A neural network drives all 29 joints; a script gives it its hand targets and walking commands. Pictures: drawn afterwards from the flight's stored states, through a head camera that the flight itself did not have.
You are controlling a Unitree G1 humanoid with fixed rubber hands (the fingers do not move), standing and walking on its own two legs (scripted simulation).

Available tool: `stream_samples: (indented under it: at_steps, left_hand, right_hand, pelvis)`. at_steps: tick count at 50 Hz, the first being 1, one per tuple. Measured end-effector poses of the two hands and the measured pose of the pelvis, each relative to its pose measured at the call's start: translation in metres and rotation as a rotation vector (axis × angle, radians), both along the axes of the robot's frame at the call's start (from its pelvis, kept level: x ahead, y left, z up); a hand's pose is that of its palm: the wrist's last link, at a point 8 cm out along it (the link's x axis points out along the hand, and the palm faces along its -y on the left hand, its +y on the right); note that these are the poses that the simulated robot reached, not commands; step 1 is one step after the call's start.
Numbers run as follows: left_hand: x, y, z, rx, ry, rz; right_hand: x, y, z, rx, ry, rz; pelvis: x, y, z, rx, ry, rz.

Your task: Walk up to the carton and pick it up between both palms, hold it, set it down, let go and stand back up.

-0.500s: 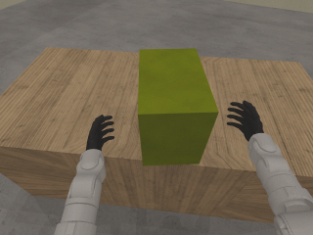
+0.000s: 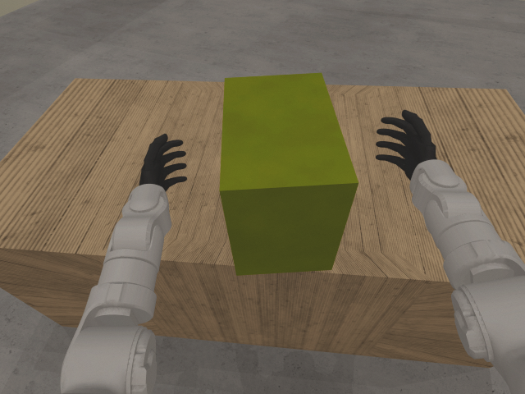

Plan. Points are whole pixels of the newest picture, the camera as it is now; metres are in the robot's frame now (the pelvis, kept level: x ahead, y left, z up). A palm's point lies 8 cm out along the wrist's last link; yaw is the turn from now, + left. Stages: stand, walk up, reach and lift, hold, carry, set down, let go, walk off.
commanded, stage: reach and lift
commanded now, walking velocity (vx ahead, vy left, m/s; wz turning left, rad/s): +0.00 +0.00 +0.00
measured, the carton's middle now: (278, 174) +0.54 +0.01 -0.01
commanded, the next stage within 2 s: none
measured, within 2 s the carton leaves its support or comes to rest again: neither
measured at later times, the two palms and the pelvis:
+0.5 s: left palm (159, 133) +0.45 +0.19 +0.17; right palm (421, 111) +0.48 -0.20 +0.19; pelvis -0.01 -0.01 +0.00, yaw +0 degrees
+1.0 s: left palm (173, 157) +0.46 +0.19 +0.11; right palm (397, 137) +0.48 -0.18 +0.13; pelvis +0.00 -0.02 -0.01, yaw +1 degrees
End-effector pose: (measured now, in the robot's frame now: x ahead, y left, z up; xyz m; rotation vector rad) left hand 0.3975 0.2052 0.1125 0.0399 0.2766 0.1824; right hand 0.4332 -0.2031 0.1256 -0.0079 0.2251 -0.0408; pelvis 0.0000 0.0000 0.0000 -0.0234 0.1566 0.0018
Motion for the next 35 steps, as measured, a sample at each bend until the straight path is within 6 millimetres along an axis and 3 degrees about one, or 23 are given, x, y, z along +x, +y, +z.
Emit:
stream_samples:
  at_steps: [22, 35]
  left_hand:
    - [0.05, -0.01, 0.055, 0.011, -0.028, 0.004]
    - [0.065, -0.014, 0.057, 0.007, 0.004, 0.021]
  right_hand:
    - [0.04, 0.006, 0.057, 0.003, 0.004, -0.017]
    - [0.052, 0.008, 0.067, 0.012, 0.033, -0.02]
  pelvis:
    - [-0.005, -0.008, -0.002, 0.0, 0.088, 0.008]
    - [-0.005, -0.012, -0.004, 0.002, 0.141, 0.004]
